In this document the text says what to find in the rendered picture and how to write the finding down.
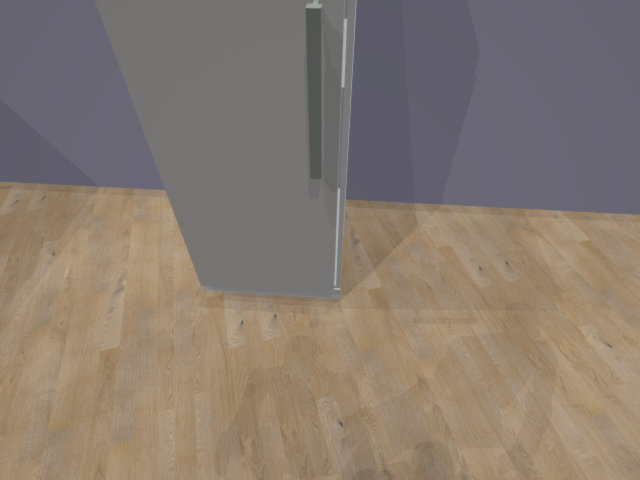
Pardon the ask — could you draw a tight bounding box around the fridge door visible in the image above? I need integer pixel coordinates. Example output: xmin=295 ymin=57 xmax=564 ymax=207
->
xmin=95 ymin=0 xmax=345 ymax=294

